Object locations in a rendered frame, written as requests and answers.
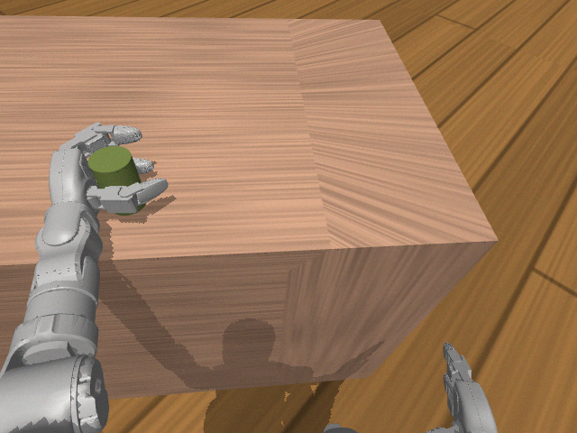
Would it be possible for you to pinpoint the left robot hand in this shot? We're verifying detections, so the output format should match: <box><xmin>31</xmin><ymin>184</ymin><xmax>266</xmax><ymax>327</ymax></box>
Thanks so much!
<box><xmin>49</xmin><ymin>123</ymin><xmax>168</xmax><ymax>216</ymax></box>

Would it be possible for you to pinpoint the right robot hand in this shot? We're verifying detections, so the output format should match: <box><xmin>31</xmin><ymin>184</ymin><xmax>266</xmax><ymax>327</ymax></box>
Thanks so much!
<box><xmin>426</xmin><ymin>343</ymin><xmax>498</xmax><ymax>433</ymax></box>

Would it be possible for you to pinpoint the can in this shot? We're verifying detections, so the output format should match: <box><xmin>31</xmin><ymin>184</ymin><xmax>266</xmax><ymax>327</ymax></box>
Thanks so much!
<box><xmin>88</xmin><ymin>146</ymin><xmax>146</xmax><ymax>216</ymax></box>

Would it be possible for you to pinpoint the left robot arm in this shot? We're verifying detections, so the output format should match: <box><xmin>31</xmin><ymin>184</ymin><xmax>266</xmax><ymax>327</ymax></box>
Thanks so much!
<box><xmin>0</xmin><ymin>202</ymin><xmax>109</xmax><ymax>433</ymax></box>

